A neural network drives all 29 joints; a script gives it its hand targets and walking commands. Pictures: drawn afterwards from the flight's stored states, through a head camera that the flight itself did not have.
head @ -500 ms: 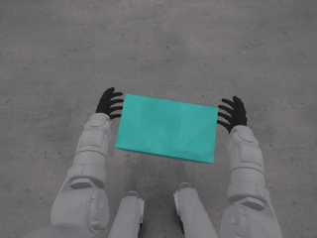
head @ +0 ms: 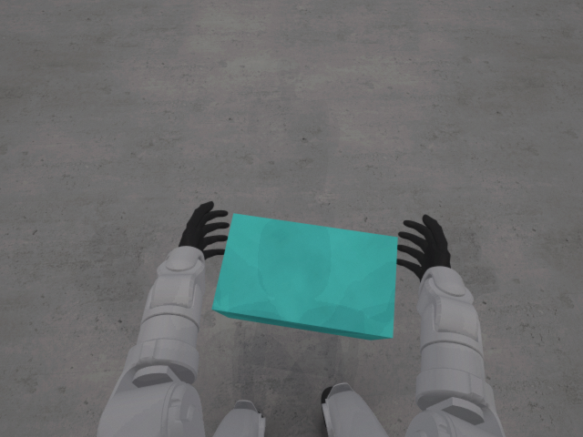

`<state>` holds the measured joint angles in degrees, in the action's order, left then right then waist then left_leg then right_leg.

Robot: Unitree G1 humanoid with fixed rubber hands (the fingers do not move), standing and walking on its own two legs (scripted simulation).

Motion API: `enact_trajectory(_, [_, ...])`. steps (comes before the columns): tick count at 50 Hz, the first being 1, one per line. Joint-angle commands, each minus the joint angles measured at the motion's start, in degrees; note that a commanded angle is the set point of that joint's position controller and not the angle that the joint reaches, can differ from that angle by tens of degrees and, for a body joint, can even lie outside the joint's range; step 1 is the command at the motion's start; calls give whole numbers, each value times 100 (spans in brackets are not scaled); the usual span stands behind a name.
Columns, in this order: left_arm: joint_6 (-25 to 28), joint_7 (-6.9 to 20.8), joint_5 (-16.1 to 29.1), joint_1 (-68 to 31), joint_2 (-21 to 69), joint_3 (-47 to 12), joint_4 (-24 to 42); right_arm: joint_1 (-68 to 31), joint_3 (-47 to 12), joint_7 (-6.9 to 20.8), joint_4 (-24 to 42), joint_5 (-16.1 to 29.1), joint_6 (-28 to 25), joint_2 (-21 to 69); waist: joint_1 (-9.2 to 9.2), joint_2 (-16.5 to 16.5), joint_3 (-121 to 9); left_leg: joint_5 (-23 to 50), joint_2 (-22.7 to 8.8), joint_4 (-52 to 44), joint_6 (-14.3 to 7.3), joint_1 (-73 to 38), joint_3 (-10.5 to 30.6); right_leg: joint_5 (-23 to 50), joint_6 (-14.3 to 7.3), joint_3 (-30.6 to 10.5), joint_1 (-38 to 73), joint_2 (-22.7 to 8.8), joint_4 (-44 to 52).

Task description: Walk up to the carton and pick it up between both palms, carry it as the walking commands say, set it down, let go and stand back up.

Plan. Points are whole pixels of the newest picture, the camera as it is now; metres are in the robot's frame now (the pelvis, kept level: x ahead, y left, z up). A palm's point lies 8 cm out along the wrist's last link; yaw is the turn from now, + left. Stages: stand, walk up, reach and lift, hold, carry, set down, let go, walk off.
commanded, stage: reach and lift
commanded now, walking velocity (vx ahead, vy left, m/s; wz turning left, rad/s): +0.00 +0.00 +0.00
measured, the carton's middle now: (306, 280) +0.35 -0.04 -0.13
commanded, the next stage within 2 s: none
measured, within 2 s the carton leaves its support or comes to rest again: neither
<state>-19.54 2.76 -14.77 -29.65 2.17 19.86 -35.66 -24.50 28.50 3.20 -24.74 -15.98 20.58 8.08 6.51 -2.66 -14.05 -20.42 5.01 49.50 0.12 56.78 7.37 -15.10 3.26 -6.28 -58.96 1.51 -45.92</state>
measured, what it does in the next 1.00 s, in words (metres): rises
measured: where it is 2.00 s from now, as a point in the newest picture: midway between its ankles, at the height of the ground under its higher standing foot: outside the picture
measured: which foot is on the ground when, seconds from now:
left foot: down 0.00-1.00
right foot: down 0.00-1.00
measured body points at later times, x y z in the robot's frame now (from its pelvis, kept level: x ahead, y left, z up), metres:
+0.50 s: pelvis +0.01 +0.00 +0.04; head +0.07 +0.00 +0.49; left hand +0.37 +0.13 +0.02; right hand +0.31 -0.22 +0.03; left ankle +0.01 +0.12 -0.68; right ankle +0.05 -0.15 -0.68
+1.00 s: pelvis +0.02 +0.00 +0.06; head -0.02 +0.00 +0.51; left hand +0.35 +0.13 +0.09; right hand +0.30 -0.22 +0.10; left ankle +0.01 +0.12 -0.68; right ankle +0.05 -0.15 -0.68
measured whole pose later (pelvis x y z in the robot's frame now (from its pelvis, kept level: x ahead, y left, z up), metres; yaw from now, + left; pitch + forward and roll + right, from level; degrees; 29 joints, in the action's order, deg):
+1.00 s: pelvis +0.02 +0.00 +0.06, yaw +0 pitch -2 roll +0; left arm -34.4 5.0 -17.5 -17.7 4.7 15.5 -24.1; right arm -14.1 21.4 2.1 -15.3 -16.7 36.5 8.5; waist 5.9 0.1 -4.2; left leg -12.2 2.5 19.7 -0.5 5.1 7.6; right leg -7.7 2.1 -6.6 -8.0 0.5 -17.7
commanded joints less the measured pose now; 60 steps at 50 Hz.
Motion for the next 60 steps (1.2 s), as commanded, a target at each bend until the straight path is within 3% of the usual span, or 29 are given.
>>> enact_trajectory(1, [194,1499,785,-2659,4842,-2659,175,-2402,-3071,1525,-550,682,155,4454,106,-130,-2905,1416,211,-949,-95,-1415,-393,1806,-172,645,2771,406,343])
enact_trajectory(20, [-203,1572,834,-2095,4947,-3013,634,-1897,-3420,1529,-76,757,546,4590,36,25,-2027,1877,150,-2032,-109,-2914,-324,2256,-152,580,4361,436,1477])
enact_trajectory(33, [-550,1638,877,-1939,4898,-3050,801,-1765,-3542,1401,39,948,932,4702,-23,151,-1170,1719,123,-2778,-121,-3768,-316,2059,-86,488,5424,407,2225])
enact_trajectory(46, [-1114,1683,1052,-1717,4922,-3248,1420,-1492,-3842,1360,563,1195,1565,4646,-37,234,-363,1578,135,-3410,-129,-4668,-320,1923,-51,439,6278,417,2755])
enact_trajectory(53, [-1474,1680,997,-1802,4891,-3119,1579,-1684,-3901,1394,731,1227,1926,4655,-156,286,325,1068,86,-3682,-124,-4802,-361,1388,-67,456,6293,423,2975])
enact_trajectory(60, [-1796,1688,1045,-1749,4999,-3222,1852,-1638,-4101,1434,990,1260,2168,4766,-303,221,420,1422,50,-3870,-56,-5187,-401,1557,-79,510,6386,476,3164])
